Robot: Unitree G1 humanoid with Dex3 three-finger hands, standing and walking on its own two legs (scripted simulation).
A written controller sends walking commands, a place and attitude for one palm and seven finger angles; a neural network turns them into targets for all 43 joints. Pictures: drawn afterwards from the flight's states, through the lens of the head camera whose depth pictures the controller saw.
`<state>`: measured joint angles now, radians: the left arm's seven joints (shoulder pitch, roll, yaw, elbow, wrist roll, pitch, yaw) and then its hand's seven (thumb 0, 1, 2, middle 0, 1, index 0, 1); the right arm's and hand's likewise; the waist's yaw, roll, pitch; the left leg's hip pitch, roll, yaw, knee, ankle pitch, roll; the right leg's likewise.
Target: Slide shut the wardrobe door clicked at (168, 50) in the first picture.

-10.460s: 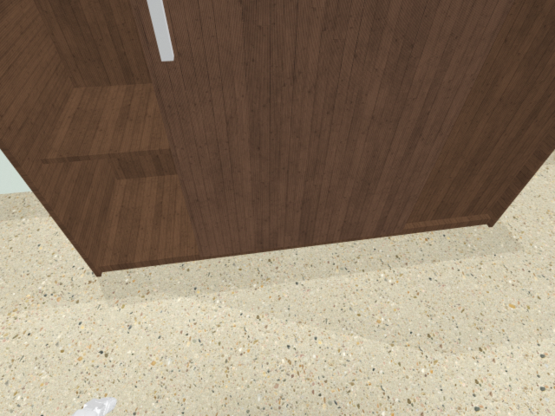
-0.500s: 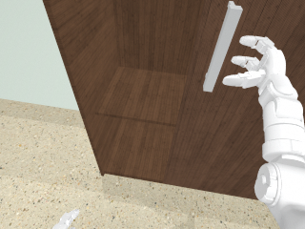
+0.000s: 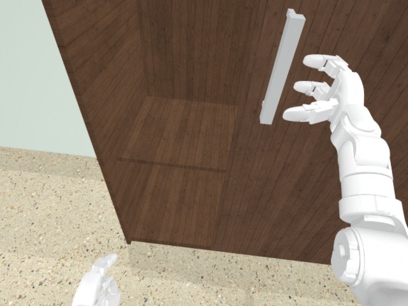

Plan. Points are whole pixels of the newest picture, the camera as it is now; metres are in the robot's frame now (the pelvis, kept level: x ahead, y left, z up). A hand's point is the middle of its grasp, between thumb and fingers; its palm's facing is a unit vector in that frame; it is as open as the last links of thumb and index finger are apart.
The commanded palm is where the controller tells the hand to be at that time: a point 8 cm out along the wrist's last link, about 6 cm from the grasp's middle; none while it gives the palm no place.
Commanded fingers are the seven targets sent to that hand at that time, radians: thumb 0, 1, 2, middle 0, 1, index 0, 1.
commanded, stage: move the hooked fingers beside the handle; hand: right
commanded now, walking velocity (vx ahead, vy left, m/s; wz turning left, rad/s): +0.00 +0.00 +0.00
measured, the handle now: (277, 71) +0.52 -0.11 +0.25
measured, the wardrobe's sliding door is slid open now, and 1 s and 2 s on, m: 0.41 0.41 0.41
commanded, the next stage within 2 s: feel for the door with the fingertips in 0.22 s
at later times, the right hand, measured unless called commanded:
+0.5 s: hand (304, 94) +0.43 -0.15 +0.25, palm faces +0.05 +1.00 -0.01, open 14.0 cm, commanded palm +0.41 -0.20 +0.24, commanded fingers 0.00 0.50 -0.30 0.30 1.20 0.30 1.20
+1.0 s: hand (298, 86) +0.44 -0.14 +0.26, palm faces +0.06 +1.00 +0.01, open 14.0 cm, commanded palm +0.43 -0.19 +0.24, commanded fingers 0.00 0.50 -0.30 0.30 1.20 0.30 1.20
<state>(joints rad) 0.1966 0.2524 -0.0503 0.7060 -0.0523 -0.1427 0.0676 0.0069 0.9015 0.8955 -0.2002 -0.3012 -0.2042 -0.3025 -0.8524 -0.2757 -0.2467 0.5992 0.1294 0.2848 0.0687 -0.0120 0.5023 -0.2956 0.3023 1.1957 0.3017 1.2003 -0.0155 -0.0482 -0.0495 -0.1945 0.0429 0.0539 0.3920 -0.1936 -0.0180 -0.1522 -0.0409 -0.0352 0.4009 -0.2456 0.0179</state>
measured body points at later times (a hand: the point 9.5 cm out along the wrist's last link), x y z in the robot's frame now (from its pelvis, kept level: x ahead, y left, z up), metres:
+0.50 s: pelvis -0.01 +0.00 +0.00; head -0.02 +0.01 +0.45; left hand +0.11 +0.25 -0.11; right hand +0.42 -0.20 +0.25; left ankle +0.01 +0.13 -0.74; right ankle -0.02 -0.13 -0.74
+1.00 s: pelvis -0.01 +0.00 +0.00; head -0.02 +0.01 +0.45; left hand +0.12 +0.24 -0.10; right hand +0.43 -0.19 +0.26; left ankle +0.01 +0.13 -0.74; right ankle -0.02 -0.13 -0.74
